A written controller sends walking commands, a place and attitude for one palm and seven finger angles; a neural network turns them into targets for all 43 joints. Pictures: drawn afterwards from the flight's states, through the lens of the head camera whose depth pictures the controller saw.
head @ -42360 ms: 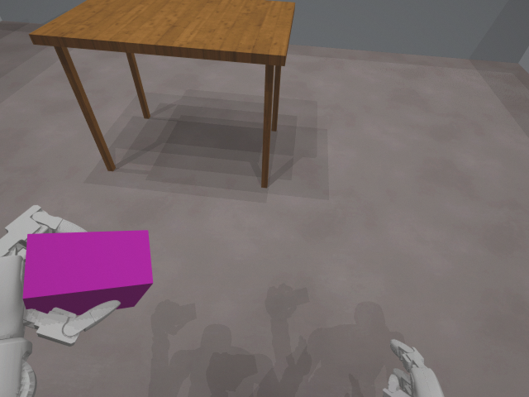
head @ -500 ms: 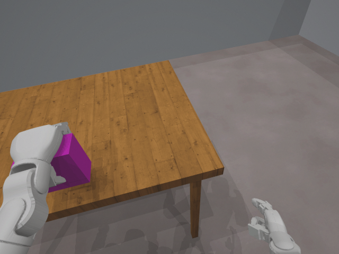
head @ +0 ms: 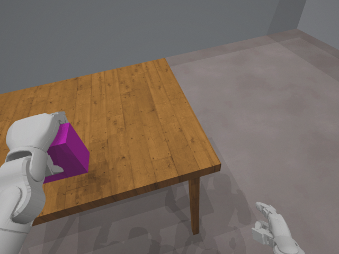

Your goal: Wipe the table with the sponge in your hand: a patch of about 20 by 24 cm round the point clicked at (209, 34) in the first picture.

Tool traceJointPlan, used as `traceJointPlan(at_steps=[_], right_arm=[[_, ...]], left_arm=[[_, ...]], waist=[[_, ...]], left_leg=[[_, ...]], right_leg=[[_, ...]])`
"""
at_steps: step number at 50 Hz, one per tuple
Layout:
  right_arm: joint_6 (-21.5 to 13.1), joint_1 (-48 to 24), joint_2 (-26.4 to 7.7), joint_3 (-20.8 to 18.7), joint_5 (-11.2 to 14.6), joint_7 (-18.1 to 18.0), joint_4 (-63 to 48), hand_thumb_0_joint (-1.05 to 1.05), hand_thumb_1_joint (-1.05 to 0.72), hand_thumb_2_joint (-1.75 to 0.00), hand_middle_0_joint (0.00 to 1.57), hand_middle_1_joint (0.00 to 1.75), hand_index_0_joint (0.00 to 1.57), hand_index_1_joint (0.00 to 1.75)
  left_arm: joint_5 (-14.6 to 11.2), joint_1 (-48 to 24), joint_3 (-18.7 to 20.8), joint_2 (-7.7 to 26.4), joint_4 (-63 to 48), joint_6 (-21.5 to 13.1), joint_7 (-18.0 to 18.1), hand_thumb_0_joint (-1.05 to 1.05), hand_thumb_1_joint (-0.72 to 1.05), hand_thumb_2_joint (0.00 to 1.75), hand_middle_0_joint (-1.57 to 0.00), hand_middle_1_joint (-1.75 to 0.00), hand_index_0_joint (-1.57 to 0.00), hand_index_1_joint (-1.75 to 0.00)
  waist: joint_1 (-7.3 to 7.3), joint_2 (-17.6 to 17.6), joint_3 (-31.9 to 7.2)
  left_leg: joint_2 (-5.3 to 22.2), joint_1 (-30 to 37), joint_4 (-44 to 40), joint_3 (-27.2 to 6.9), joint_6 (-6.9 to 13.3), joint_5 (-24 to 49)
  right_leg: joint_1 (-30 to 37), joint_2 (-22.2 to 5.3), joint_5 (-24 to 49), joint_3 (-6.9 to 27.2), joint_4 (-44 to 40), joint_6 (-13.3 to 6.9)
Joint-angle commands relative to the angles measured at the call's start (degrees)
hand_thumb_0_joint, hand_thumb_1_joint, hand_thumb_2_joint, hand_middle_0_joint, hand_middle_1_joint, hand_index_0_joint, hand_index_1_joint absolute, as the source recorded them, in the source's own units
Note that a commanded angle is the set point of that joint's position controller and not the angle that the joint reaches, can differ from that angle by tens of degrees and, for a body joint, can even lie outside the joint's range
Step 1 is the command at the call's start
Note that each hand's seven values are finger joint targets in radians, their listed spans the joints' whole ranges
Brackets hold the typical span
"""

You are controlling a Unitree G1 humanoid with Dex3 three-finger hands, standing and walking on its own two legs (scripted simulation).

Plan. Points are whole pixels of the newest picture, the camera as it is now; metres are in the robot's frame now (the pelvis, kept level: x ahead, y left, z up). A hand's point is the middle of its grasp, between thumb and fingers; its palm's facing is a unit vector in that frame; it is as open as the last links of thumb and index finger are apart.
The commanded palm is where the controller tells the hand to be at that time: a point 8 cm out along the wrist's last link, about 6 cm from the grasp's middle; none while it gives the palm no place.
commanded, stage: bring the sponge back beside the body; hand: left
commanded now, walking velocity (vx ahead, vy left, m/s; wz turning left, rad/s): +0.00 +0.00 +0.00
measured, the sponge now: (58, 159) +0.26 +0.31 +0.11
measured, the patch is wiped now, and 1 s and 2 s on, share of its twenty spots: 1.00 1.00 1.00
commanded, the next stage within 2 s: step back with the hand held close in 1.60 s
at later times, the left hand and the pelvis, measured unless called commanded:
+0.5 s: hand (48, 159) +0.24 +0.30 +0.14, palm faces +0.07 -0.07 -1.00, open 10.3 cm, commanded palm +0.21 +0.31 +0.21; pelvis +0.00 +0.00 +0.00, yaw +0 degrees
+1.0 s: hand (45, 174) +0.21 +0.30 +0.13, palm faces +0.09 -0.09 -0.99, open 10.3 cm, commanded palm +0.17 +0.30 +0.20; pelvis +0.00 +0.01 +0.00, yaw -1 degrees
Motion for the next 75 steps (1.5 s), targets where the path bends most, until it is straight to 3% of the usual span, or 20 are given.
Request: traceJointPlan(at_steps=[1, 2, 4, 7, 12, 13, 16, 18, 27, 35, 37, 38, 42, 43, 47, 55, 57, 66, 67, 75], right_arm=[[-3.14, -11.29, -5.74, -2.25, -0.42, -0.61, -10.17, 0.00, -0.90, -0.90, 0.20, 0.30, 0.20, 0.30], [-3.38, -12.73, -5.43, -1.99, -0.17, -0.49, -10.94, 0.00, -0.90, -0.90, 0.20, 0.30, 0.20, 0.30], [-3.41, -11.07, -5.08, -2.13, -0.37, -0.38, -10.25, 0.00, -0.90, -0.90, 0.20, 0.30, 0.20, 0.30], [-3.39, -12.82, -5.19, -2.12, -0.32, -0.16, -11.10, 0.00, -0.90, -0.90, 0.20, 0.30, 0.20, 0.30], [-3.07, -13.57, -5.08, -2.04, -0.19, 0.08, -11.43, 0.00, -0.90, -0.90, 0.20, 0.30, 0.20, 0.30], [-3.07, -12.14, -5.15, -1.99, -0.33, 0.02, -10.62, 0.00, -0.90, -0.90, 0.20, 0.30, 0.20, 0.30], [-2.88, -12.34, -5.41, -2.32, -0.47, -0.26, -10.66, 0.00, -0.90, -0.90, 0.20, 0.30, 0.20, 0.30], [-3.37, -12.65, -4.70, -1.86, -0.42, -0.22, -11.14, 0.00, -0.90, -0.90, 0.20, 0.30, 0.20, 0.30], [-2.61, -14.60, -4.69, -1.77, -0.51, 0.06, -11.60, 0.00, -0.90, -0.90, 0.20, 0.30, 0.20, 0.30], [-2.38, -13.30, -4.68, -1.88, -0.85, 0.06, -11.17, 0.00, -0.90, -0.90, 0.20, 0.30, 0.20, 0.30], [-2.65, -15.19, -4.57, -1.59, -0.59, -0.03, -12.05, 0.00, -0.90, -0.90, 0.20, 0.30, 0.20, 0.30], [-2.79, -13.89, -4.27, -1.49, -0.83, -0.03, -11.62, 0.00, -0.90, -0.90, 0.20, 0.30, 0.20, 0.30], [-2.91, -15.31, -4.18, -1.58, -0.81, 0.05, -12.30, 0.00, -0.90, -0.90, 0.20, 0.30, 0.20, 0.30], [-2.94, -13.71, -4.00, -1.49, -1.04, 0.12, -11.65, 0.00, -0.90, -0.90, 0.20, 0.30, 0.20, 0.30], [-2.62, -15.63, -4.18, -1.69, -0.92, 0.44, -12.29, 0.00, -0.90, -0.90, 0.20, 0.30, 0.20, 0.30], [-2.54, -14.05, -4.26, -2.03, -1.18, 0.53, -11.45, 0.00, -0.90, -0.90, 0.20, 0.30, 0.20, 0.30], [-2.64, -16.12, -4.00, -1.76, -0.85, 0.62, -12.73, 0.00, -0.90, -0.90, 0.20, 0.30, 0.20, 0.30], [-2.44, -14.89, -3.98, -1.92, -1.21, 0.07, -11.45, 0.00, -0.90, -0.90, 0.20, 0.30, 0.20, 0.30], [-2.73, -16.57, -3.62, -1.58, -0.98, -0.01, -12.28, 0.00, -0.90, -0.90, 0.20, 0.30, 0.20, 0.30], [-2.84, -14.95, -3.97, -1.84, -1.27, 0.08, -11.31, 0.00, -0.90, -0.90, 0.20, 0.30, 0.20, 0.30]], left_arm=[[1.52, -15.77, 12.37, 18.43, -11.23, -1.97, 2.66, 0.00, 0.10, 1.30, -1.20, -1.60, -1.20, -1.60], [1.86, -15.11, 13.48, 19.11, -12.83, -2.13, 2.80, 0.00, 0.10, 1.30, -1.20, -1.60, -1.20, -1.60], [1.16, -13.31, 11.56, 16.08, -12.09, -2.71, 3.18, 0.00, 0.10, 1.30, -1.20, -1.60, -1.20, -1.60], [1.17, -11.48, 13.78, 17.69, -14.40, -2.26, 3.84, 0.00, 0.10, 1.30, -1.20, -1.60, -1.20, -1.60], [0.68, -8.55, 12.73, 15.85, -15.95, -0.57, 4.26, 0.00, 0.10, 1.30, -1.20, -1.60, -1.20, -1.60], [0.79, -8.65, 11.65, 14.88, -14.49, -0.30, 4.21, 0.00, 0.10, 1.30, -1.20, -1.60, -1.20, -1.60], [0.62, -8.34, 12.33, 16.25, -16.11, -0.30, 4.18, 0.00, 0.10, 1.30, -1.20, -1.60, -1.20, -1.60], [0.88, -8.26, 10.50, 13.80, -18.57, -0.51, 4.03, 0.00, 0.10, 1.30, -1.20, -1.60, -1.20, -1.60], [1.29, -3.17, 13.15, 15.30, -20.93, 0.50, 5.00, 0.00, 0.10, 1.30, -1.20, -1.60, -1.20, -1.60], [0.37, 0.65, 10.75, 12.43, -22.62, 0.97, 4.92, 0.00, 0.10, 1.30, -1.20, -1.60, -1.20, -1.60], [1.04, 0.29, 11.27, 12.93, -24.46, 1.41, 4.86, 0.00, 0.10, 1.30, -1.20, -1.60, -1.20, -1.60], [1.06, -0.08, 9.97, 11.71, -24.47, 1.14, 4.94, 0.00, 0.10, 1.30, -1.20, -1.60, -1.20, -1.60], [1.35, 2.51, 11.75, 12.70, -26.93, 0.92, 5.61, 0.00, 0.10, 1.30, -1.20, -1.60, -1.20, -1.60], [1.52, 2.51, 10.32, 11.29, -25.81, 0.78, 5.79, 0.00, 0.10, 1.30, -1.20, -1.60, -1.20, -1.60], [1.57, 4.88, 12.26, 12.50, -27.92, 1.46, 6.39, 0.00, 0.10, 1.30, -1.20, -1.60, -1.20, -1.60], [1.16, 9.30, 9.76, 9.48, -27.85, 2.16, 6.66, 0.00, 0.10, 1.30, -1.20, -1.60, -1.20, -1.60], [1.58, 9.31, 10.43, 10.01, -30.49, 2.52, 6.58, 0.00, 0.10, 1.30, -1.20, -1.60, -1.20, -1.60], [2.11, 7.72, 9.19, 9.66, -28.80, 2.55, 7.68, 0.00, 0.10, 1.30, -1.20, -1.60, -1.20, -1.60], [2.72, 7.25, 9.75, 10.02, -30.07, 3.06, 7.71, 0.00, 0.10, 1.30, -1.20, -1.60, -1.20, -1.60], [1.57, 9.82, 8.28, 8.30, -27.77, 3.35, 7.01, 0.00, 0.10, 1.30, -1.20, -1.60, -1.20, -1.60]], waist=[[0.42, -3.81, -14.43], [0.65, -2.74, -14.89], [0.29, -2.87, -14.12], [0.93, -1.63, -14.09], [0.92, -1.25, -12.75], [0.33, -3.61, -12.46], [0.62, -2.64, -12.99], [0.34, -2.63, -13.91], [1.15, -2.15, -11.23], [0.76, -2.05, -10.77], [0.96, -0.84, -10.77], [0.70, -1.76, -10.84], [1.56, -0.27, -10.86], [1.20, -1.91, -10.97], [1.84, -0.84, -10.72], [1.39, -2.28, -9.35], [1.53, -2.37, -9.16], [1.31, -1.91, -6.72], [1.47, -1.50, -7.13], [1.28, -2.81, -7.41]], left_leg=[[-2.04, -2.38, -1.59, -0.28, 2.54, 16.56], [-2.03, -1.99, -1.30, -0.72, 2.52, 16.71], [-1.89, -2.07, -1.22, -0.10, 2.38, 17.28], [-1.92, -2.07, -1.09, -0.67, 2.21, 17.69], [-1.76, -2.36, -1.00, -0.53, 2.16, 17.87], [-1.64, -2.72, -0.85, -0.06, 2.17, 17.80], [-1.80, -2.08, -1.15, -0.37, 2.32, 17.82], [-1.70, -1.48, -0.76, -0.35, 2.34, 18.87], [-1.35, -1.95, -1.37, -1.02, 2.07, 17.97], [-1.12, -1.84, -1.64, -0.68, 2.08, 17.89], [-1.05, -1.68, -1.69, -1.04, 2.15, 16.98], [-1.08, -1.75, -1.55, -0.56, 2.18, 17.24], [-0.94, -1.46, -2.00, -1.47, 2.19, 17.04], [-1.00, -1.79, -1.68, -0.78, 2.14, 17.36], [-0.99, -1.85, -1.93, -1.42, 2.07, 17.33], [-0.89, -2.07, -1.81, -0.68, 2.13, 16.60], [-0.91, -2.06, -1.70, -1.17, 2.23, 15.40], [-1.06, -2.32, -2.35, -0.51, 2.18, 12.01], [-1.23, -2.10, -2.29, -0.85, 2.28, 11.29], [-1.41, -2.49, -1.56, -0.08, 2.35, 12.40]], right_leg=[[10.58, 0.32, 13.42, 3.20, -1.07, -1.87], [10.18, 0.99, 12.97, 4.71, -1.11, -2.35], [10.28, 0.46, 13.69, 3.18, -0.96, -1.92], [9.94, 1.07, 14.09, 4.77, -0.92, -2.45], [9.18, 1.06, 14.17, 4.74, -0.82, -2.41], [9.44, 0.54, 13.92, 3.26, -0.49, -1.96], [9.76, 0.55, 14.25, 3.38, -0.71, -1.94], [10.13, 0.61, 14.55, 3.04, -0.28, -2.02], [8.77, 1.61, 13.02, 5.10, -1.07, -2.64], [9.25, 0.98, 13.00, 3.34, -0.96, -2.05], [8.45, 1.73, 11.51, 4.90, -1.11, -2.50], [9.03, 1.09, 11.23, 3.15, -0.79, -2.09], [9.03, 2.00, 10.79, 4.91, -0.93, -2.68], [9.49, 1.28, 10.72, 3.35, -0.59, -2.26], [9.46, 2.01, 11.31, 5.59, -0.79, -2.79], [9.23, 1.46, 10.73, 4.39, -0.81, -2.19], [8.47, 2.13, 9.57, 6.28, -0.98, -2.50], [7.54, 1.55, 4.90, 5.43, -2.17, -2.07], [7.01, 2.28, 3.55, 7.17, -2.36, -2.46], [8.06, 1.40, 6.42, 6.30, -1.80, -1.87]])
